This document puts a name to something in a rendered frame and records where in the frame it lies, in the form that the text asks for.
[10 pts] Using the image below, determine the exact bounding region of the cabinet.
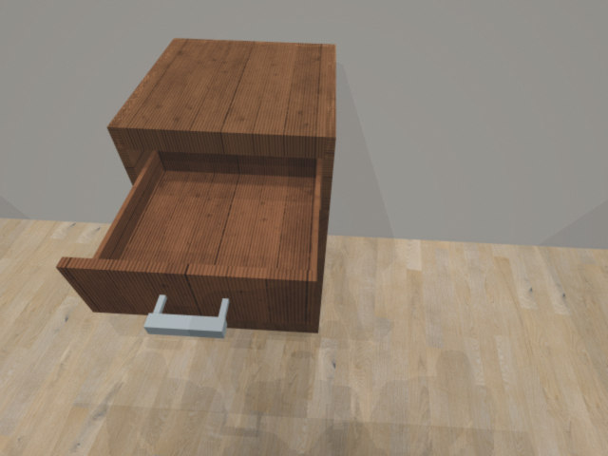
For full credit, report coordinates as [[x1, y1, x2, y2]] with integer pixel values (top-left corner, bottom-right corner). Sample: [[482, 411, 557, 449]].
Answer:
[[107, 38, 336, 333]]

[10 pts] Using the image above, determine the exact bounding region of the drawer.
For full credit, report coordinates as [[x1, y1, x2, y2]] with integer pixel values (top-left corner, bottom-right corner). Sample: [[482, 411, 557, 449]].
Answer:
[[56, 150, 321, 325]]

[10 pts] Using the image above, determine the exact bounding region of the handle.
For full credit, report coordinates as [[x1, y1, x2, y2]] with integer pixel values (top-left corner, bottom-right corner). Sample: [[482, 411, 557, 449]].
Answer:
[[143, 294, 229, 338]]

